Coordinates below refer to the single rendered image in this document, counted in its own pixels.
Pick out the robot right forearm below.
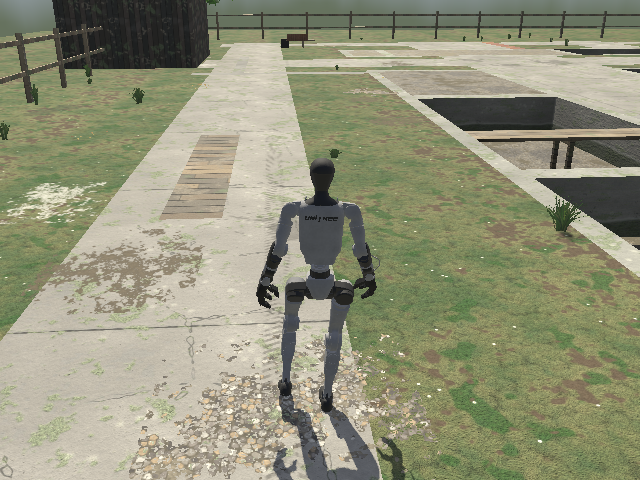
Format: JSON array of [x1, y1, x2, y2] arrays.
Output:
[[357, 242, 375, 281]]

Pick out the robot right upper arm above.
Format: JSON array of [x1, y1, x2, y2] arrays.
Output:
[[342, 202, 368, 257]]

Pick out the humanoid robot head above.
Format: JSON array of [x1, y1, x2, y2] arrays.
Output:
[[304, 158, 339, 206]]

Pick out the left robot hand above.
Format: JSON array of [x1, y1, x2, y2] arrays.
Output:
[[256, 281, 279, 309]]

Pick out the robot left upper arm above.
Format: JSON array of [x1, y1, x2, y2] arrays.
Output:
[[272, 201, 301, 257]]

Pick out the robot torso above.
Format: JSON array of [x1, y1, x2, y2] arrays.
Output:
[[298, 196, 345, 300]]

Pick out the right robot hand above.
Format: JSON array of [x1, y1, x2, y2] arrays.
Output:
[[353, 277, 377, 299]]

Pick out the robot left forearm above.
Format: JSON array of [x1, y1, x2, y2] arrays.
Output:
[[259, 241, 282, 286]]

